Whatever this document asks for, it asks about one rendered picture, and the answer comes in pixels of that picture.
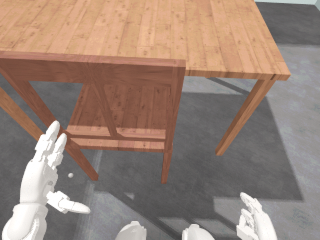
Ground left robot hand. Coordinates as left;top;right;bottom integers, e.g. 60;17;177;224
20;120;91;214

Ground robot left shin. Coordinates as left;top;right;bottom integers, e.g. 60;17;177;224
130;221;140;225

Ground table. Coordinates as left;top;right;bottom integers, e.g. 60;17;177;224
0;0;291;156

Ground right robot hand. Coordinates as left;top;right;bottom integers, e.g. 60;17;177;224
236;192;278;240

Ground right robot thigh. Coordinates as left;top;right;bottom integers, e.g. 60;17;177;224
182;227;215;240

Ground chair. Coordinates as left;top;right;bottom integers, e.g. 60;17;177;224
0;50;186;184

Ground left robot forearm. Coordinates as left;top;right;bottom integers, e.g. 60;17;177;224
2;202;48;240

